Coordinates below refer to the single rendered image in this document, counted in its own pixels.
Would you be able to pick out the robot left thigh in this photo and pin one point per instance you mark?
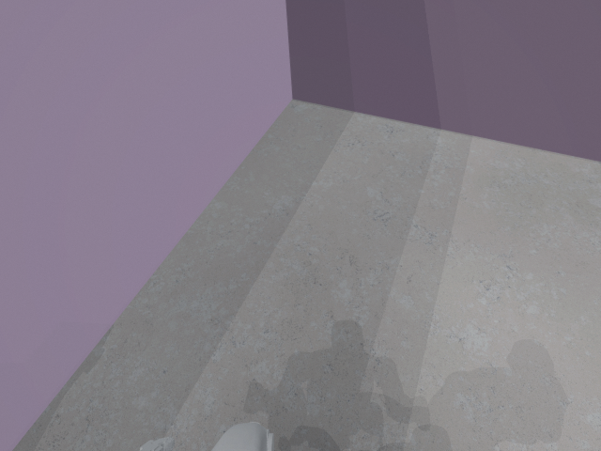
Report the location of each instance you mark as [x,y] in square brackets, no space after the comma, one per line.
[246,437]

